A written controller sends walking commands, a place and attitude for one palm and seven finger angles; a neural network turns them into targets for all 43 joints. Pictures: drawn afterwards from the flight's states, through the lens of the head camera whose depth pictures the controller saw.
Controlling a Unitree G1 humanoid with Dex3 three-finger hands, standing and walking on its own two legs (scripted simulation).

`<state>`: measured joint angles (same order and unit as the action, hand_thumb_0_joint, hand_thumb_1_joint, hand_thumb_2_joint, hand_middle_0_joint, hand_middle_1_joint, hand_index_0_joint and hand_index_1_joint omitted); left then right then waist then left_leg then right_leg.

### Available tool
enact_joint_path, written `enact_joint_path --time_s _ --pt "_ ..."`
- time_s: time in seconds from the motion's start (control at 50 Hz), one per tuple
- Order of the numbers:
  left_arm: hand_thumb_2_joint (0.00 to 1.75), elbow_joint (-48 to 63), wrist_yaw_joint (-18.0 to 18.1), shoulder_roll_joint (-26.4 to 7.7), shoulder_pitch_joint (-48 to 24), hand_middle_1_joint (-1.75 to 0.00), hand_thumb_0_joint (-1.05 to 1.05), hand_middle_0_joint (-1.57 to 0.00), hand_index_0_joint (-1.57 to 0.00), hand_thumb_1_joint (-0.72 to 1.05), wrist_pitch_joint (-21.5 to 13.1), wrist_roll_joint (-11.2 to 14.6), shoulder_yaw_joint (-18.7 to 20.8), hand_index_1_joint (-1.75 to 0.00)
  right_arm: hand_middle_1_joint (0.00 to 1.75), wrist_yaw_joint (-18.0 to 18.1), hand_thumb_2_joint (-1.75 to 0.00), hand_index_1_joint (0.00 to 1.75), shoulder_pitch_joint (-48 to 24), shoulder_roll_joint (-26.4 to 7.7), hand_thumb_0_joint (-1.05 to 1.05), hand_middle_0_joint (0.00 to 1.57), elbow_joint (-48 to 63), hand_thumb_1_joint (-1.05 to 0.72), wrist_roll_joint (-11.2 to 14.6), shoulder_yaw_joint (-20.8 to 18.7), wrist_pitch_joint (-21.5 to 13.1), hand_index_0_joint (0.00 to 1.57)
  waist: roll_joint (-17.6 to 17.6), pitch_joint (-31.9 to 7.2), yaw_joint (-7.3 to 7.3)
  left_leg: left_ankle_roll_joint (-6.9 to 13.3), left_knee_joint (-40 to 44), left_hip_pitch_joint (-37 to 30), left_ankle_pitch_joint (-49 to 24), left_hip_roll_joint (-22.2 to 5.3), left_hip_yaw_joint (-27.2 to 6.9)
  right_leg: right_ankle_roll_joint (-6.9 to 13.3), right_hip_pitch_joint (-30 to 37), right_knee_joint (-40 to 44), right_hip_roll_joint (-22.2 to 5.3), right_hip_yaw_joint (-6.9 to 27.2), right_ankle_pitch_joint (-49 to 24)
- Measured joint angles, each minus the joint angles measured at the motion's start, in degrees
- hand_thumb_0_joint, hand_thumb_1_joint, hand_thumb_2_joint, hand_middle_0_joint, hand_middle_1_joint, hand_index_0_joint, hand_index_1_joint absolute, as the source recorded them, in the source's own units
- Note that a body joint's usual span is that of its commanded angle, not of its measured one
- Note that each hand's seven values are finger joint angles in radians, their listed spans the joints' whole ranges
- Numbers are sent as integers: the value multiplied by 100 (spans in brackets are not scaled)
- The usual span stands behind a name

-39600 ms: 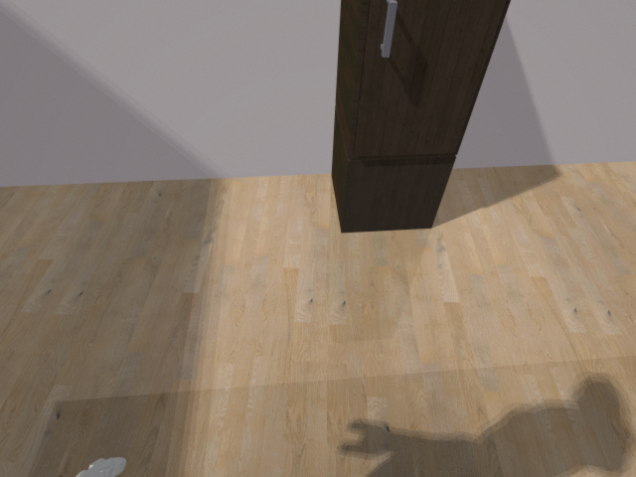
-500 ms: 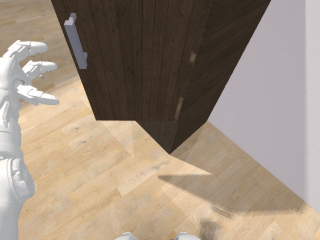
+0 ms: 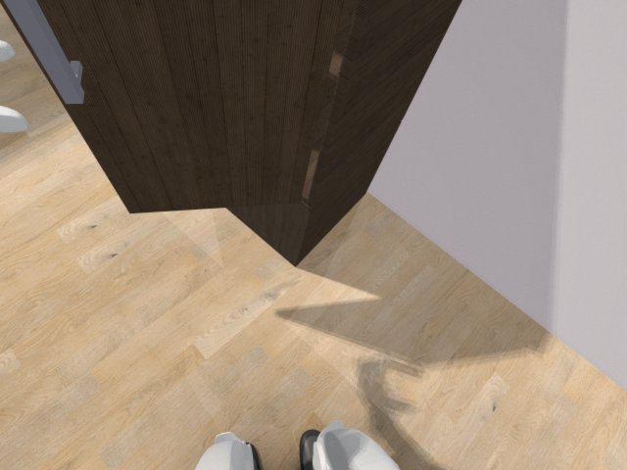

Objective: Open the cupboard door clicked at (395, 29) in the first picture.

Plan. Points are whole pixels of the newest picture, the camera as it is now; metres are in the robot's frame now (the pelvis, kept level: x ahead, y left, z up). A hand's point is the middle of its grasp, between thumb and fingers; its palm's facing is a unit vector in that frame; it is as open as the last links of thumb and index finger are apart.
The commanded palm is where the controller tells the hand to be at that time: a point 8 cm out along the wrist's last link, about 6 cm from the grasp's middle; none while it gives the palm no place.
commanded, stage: move the hooked fingers beside the handle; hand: left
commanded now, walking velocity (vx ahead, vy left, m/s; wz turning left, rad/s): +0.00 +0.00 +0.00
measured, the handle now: (50, 37) +0.59 +0.22 +0.13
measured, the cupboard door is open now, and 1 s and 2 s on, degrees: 49 49 49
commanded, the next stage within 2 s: slide the fingers in behind the handle in 0.74 s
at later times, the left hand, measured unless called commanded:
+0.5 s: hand out of the picture +0.54 +0.29 +0.12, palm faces +0.02 -1.00 +0.02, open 14.0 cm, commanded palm +0.52 +0.32 +0.12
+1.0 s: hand out of the picture +0.53 +0.28 +0.13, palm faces +0.03 -1.00 +0.01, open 14.0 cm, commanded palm +0.52 +0.31 +0.12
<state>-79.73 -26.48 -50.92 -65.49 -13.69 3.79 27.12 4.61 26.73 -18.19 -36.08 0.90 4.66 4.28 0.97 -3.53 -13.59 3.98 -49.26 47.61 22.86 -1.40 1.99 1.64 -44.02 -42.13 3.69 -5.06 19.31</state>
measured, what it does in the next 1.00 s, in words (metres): stands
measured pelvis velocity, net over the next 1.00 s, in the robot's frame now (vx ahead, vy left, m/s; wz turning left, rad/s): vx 0.00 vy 0.01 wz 0.00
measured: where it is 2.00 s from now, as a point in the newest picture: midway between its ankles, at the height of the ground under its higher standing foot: outside the picture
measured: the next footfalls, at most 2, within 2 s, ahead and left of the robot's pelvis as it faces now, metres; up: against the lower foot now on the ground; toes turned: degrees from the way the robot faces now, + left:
none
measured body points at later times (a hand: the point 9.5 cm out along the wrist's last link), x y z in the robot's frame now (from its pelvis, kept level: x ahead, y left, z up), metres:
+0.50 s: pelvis +0.02 +0.01 +0.00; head +0.15 +0.05 +0.43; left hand +0.53 +0.34 +0.12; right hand -0.01 -0.26 -0.09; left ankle +0.00 +0.07 -0.70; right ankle +0.00 -0.11 -0.70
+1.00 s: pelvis +0.00 +0.01 +0.00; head +0.14 +0.04 +0.42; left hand +0.52 +0.33 +0.13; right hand -0.04 -0.27 -0.09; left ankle +0.00 +0.07 -0.70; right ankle +0.00 -0.11 -0.70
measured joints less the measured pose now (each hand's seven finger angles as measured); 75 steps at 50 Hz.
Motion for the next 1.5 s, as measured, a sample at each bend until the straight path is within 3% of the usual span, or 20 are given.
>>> enact_joint_path --time_s 0.18,0.28,0.42,0.7,0.9,1.1,1.26,1.5 --pt "30 197 -100 -157 259 -120 -2 -30 -30 -50 74 -69 286 -120 30 -57 -89 30 148 80 0 20 123 -90 -19 2 147 20 24 -53 -41 10 -39 97 102 -72 78 -13 -113 13 71 90 28" --pt "30 380 -103 -41 434 -120 -2 -30 -30 -50 46 0 326 -120 30 -120 -89 30 153 150 0 21 116 -90 -26 -16 203 20 25 -91 30 15 -21 51 140 -60 59 -29 -46 61 66 79 59" --pt "30 646 -107 328 589 -120 -2 -29 -29 -50 62 168 90 -120 30 -194 -89 30 49 194 0 21 67 -90 -37 -78 242 20 38 -187 163 23 36 -95 165 -15 -7 -50 148 166 37 28 86" --pt "30 578 94 539 654 -120 -2 -30 -30 -50 -70 146 -13 -120 30 -194 -89 30 -252 155 0 20 172 -90 -2 -83 191 20 29 -180 220 38 -13 -191 152 24 -20 -64 235 74 -1 17 105" --pt "30 236 109 289 267 -120 -2 -30 -30 -50 -80 78 -117 -120 30 -124 -89 30 -172 107 0 20 96 -90 7 -1 90 20 22 -89 102 33 -154 37 107 25 -67 -41 18 -76 -9 -41 83" --pt "30 236 166 289 171 -120 -2 -30 -30 -50 -12 38 -82 -120 30 -148 -89 30 74 90 0 20 16 -90 -20 -2 50 20 26 -87 -4 35 -195 162 99 -11 -44 -35 -113 -100 23 -17 51" --pt "30 496 310 536 385 -120 -2 -29 -30 -50 -65 89 -21 -120 30 -240 -89 30 190 140 0 20 -16 -90 -57 -56 85 20 58 -142 26 38 -132 66 118 -22 3 -44 -37 -41 37 39 51" --pt "30 586 577 879 462 -120 -2 -29 -29 -50 -81 97 -241 -121 30 -300 -89 30 32 203 0 20 12 -90 -67 -90 33 20 83 -163 114 38 -102 -42 141 21 -17 -51 68 -46 1 24 108"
